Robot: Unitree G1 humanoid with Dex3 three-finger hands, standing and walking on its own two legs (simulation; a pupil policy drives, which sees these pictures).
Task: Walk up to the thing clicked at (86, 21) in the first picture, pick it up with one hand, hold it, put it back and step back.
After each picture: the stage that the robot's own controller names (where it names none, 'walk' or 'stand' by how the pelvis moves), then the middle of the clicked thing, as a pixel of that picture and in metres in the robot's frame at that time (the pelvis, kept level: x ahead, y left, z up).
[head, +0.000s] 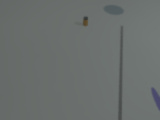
stand; (85, 21) +1.83 +0.00 -0.72
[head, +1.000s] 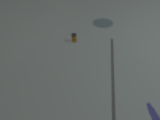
walk; (74, 37) +1.67 +0.28 -0.70
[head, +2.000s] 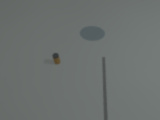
walk; (56, 58) +1.09 +0.41 -0.72
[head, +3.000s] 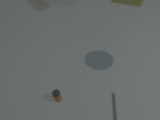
walk; (57, 95) +0.70 +0.34 -0.72
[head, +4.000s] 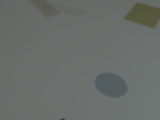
walk; out of the picture +0.45 +0.17 -0.70
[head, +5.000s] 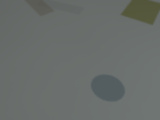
stand; out of the picture +0.36 +0.19 -0.71
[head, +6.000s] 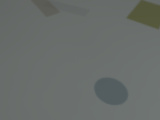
stand; out of the picture +0.36 +0.18 -0.72
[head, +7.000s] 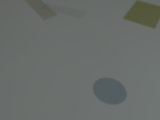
stand; out of the picture +0.37 +0.19 -0.73
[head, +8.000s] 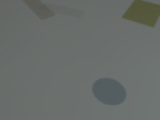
stand; out of the picture +0.35 +0.20 -0.73
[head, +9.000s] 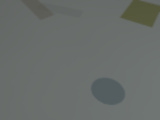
go down; out of the picture +0.35 +0.20 -0.73
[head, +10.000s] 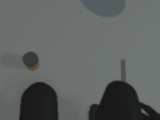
go down; (31, 61) +0.44 +0.20 -0.35
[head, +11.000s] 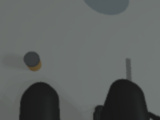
approach; (33, 62) +0.44 +0.20 -0.31
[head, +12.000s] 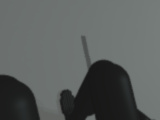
close in; out of the picture +0.44 +0.24 -0.23
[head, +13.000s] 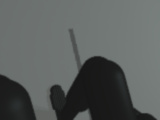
close; out of the picture +0.43 +0.26 -0.23
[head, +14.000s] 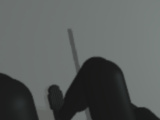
lift; out of the picture +0.40 +0.23 -0.24
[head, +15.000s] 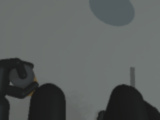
lift; (25, 81) +0.32 +0.21 -0.09
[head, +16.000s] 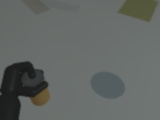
hold; (36, 88) +0.33 +0.17 +0.04
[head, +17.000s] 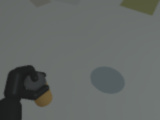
hold; (39, 90) +0.33 +0.17 +0.00
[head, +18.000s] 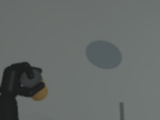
crouch; (35, 85) +0.35 +0.17 -0.07
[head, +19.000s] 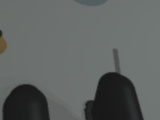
lower; out of the picture +0.48 +0.24 -0.10
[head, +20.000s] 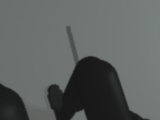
lower; out of the picture +0.44 +0.26 -0.24
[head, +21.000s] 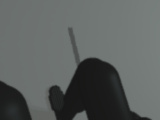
lower; out of the picture +0.43 +0.26 -0.24
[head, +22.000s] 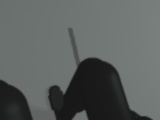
lower; out of the picture +0.43 +0.26 -0.24
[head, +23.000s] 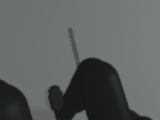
lower; out of the picture +0.43 +0.26 -0.24
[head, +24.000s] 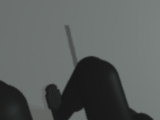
open; out of the picture +0.43 +0.24 -0.24
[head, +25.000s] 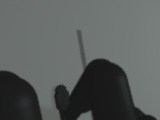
stand; out of the picture +0.42 +0.24 -0.24
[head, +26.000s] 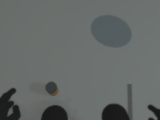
walk; (52, 89) +0.40 +0.18 -0.50
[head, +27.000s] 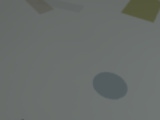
stand; out of the picture +0.35 +0.16 -0.66
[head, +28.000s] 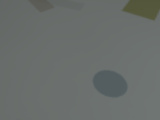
stand; out of the picture +0.36 +0.17 -0.67
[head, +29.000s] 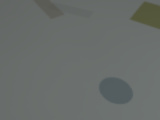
stand; out of the picture +0.36 +0.15 -0.72
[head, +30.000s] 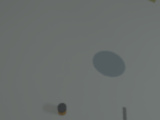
walk; (62, 109) +0.42 +0.09 -0.71
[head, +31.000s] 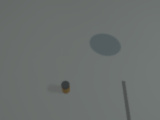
walk; (65, 87) +0.59 +0.15 -0.69
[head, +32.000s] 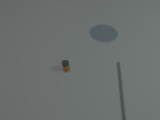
walk; (66, 66) +0.88 +0.24 -0.70
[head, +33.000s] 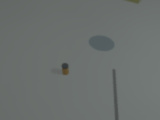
stand; (65, 69) +0.99 +0.20 -0.71
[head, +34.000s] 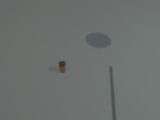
stand; (62, 66) +1.00 +0.21 -0.73
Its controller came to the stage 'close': yes
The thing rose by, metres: 0.70
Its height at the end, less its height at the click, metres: +0.00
